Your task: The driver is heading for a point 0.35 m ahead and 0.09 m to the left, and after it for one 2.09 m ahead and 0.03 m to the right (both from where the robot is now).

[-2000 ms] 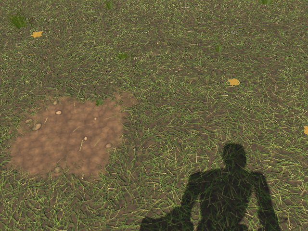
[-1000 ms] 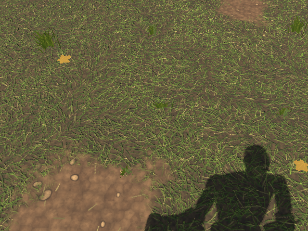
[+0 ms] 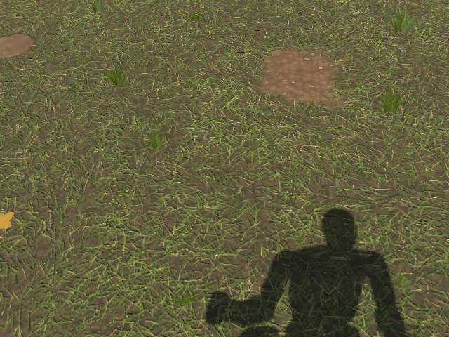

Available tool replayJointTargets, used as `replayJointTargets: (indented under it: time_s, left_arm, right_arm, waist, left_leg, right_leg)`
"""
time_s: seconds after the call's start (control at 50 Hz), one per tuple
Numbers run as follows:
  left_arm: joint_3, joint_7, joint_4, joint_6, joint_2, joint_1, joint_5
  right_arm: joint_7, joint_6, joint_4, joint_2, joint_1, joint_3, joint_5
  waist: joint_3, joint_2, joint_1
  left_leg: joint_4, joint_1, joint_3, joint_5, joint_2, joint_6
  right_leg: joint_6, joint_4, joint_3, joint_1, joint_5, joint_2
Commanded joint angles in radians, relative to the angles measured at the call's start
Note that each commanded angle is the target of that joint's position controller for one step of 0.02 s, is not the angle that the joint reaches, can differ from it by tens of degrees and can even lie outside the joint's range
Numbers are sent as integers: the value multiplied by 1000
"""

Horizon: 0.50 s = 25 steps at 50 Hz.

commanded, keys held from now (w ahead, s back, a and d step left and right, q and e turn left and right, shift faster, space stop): w+q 0.28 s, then w+e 0.72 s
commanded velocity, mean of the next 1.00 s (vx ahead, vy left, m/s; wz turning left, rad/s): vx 0.50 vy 0.00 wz -0.03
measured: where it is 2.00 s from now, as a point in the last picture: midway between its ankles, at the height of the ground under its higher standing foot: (233, 189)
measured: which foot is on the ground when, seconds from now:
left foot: up 0.00-0.34, down 0.36-0.94, up 0.96-1.00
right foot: down 0.00-0.38, up 0.40-0.90, down 0.92-1.00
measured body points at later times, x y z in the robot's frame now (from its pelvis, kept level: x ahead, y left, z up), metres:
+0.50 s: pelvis +0.25 +0.07 -0.01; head +0.27 +0.09 +0.44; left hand +0.20 +0.33 -0.15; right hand +0.43 -0.14 -0.12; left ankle +0.28 +0.14 -0.74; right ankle +0.17 -0.08 -0.64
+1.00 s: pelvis +0.51 +0.07 -0.02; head +0.55 +0.07 +0.42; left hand +0.67 +0.32 -0.14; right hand +0.50 -0.19 -0.17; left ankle +0.33 +0.17 -0.65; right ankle +0.58 +0.02 -0.74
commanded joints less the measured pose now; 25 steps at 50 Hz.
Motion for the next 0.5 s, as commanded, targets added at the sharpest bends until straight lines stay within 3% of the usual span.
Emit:
replayJointTargets:
  time_s: [0.02, 0.06, 0.16, 0.24, 0.28, 0.32, 0.34, 0.36, 0.38, 0.4, 0.42, 0.44, 0.46, 0.5]
  left_arm:
    - [32, 5, -10, -29, 102, 89, -10]
    - [39, 5, 10, -39, 112, 116, -18]
    - [44, 3, 47, -36, 112, 153, -13]
    - [57, 8, 75, -30, 154, 195, -13]
    - [62, 11, 91, -18, 170, 218, -12]
    - [61, 12, 120, -5, 187, 254, -11]
    - [59, 10, 132, 2, 194, 262, -10]
    - [51, 8, 133, 8, 183, 256, -15]
    - [27, -1, 94, 6, 108, 280, -36]
    - [25, -11, 70, 7, 75, 319, -50]
    - [51, -2, 58, 10, 168, 185, -36]
    - [43, -6, 49, 1, 128, 144, -49]
    - [40, -9, 70, -1, 112, 164, -47]
    - [43, -14, 116, 32, 94, 232, -11]
  right_arm:
    - [17, 14, -64, -42, -2, -14, -14]
    - [27, 22, -88, -31, -62, -13, -15]
    - [50, 24, -155, -9, -239, 3, -15]
    - [64, 22, -204, -14, -356, 14, -18]
    - [62, 22, -218, -27, -377, 12, -23]
    - [47, 18, -205, -32, -328, 7, -33]
    - [38, 10, -171, -45, -225, -2, -37]
    - [24, -4, -107, -68, -50, -16, -46]
    - [5, -12, -81, -166, 87, -41, -67]
    - [-5, -6, -79, -251, 106, -59, -30]
    - [-16, -1, -90, -229, 55, -56, -7]
    - [-23, -8, -79, -175, -15, -40, -8]
    - [-21, -18, -72, -109, -61, -21, -10]
    - [-22, -40, -62, -44, -120, 0, -4]
  waist:
    - [6, -139, 30]
    - [8, -122, 27]
    - [53, -120, 48]
    - [81, -114, 73]
    - [80, -112, 74]
    - [40, -128, 51]
    - [-14, -124, 5]
    - [-104, -84, -74]
    - [-247, 53, -113]
    - [-378, 223, -81]
    - [-282, 26, -102]
    - [-137, 18, -62]
    - [-56, -14, -15]
    - [-8, 32, 46]
  left_leg:
    - [59, -225, -29, 80, 68, -16]
    - [50, -278, -23, 134, 76, -28]
    - [-161, -302, 20, 300, 82, -43]
    - [-352, -215, 95, 311, 65, -2]
    - [-401, -185, 129, 245, 40, 31]
    - [-443, -55, 147, 136, -28, 74]
    - [-485, 72, 141, 119, -64, 98]
    - [-562, 312, 121, 174, -74, 122]
    - [-589, 641, -182, 43, 178, 188]
    - [-737, 777, -653, 125, 460, 295]
    - [-744, 676, -533, 246, 414, 261]
    - [-755, 525, -358, 327, 374, 230]
    - [-793, 402, -248, 379, 320, 172]
    - [-847, 276, -111, 391, 252, 106]
  right_leg:
    - [-96, -264, 224, 172, 132, -267]
    - [-107, -273, 158, 195, 229, -270]
    - [-102, -286, 1, 193, 290, -243]
    - [-83, -271, -74, 225, 344, -264]
    - [-71, -214, -106, 286, 476, -277]
    - [-71, -81, -120, 311, 775, -284]
    - [-70, 53, -126, 304, 850, -280]
    - [-54, 258, -151, 207, 760, -248]
    - [-26, 581, -150, -81, 361, -186]
    - [10, 920, -58, -327, -350, 5]
    - [-4, 960, 117, -394, -269, -22]
    - [-15, 912, 140, -398, -200, -55]
    - [-21, 813, 139, -350, -155, -91]
    - [-13, 729, 136, -249, -110, -106]
Keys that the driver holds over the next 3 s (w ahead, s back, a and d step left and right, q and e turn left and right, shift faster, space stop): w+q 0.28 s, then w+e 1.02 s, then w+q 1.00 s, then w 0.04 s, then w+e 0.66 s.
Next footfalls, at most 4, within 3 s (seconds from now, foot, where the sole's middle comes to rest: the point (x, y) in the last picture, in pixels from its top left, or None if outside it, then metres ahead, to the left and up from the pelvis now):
0.36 left None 0.31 0.15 -0.78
0.92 right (232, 298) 0.62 0.02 -0.78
1.46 left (204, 207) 0.97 0.11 -0.78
1.96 right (261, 158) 1.19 -0.12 -0.78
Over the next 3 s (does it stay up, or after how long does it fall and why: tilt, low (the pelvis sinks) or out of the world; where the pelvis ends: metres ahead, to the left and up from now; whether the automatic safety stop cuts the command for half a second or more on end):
stays up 1.57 0.05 -0.02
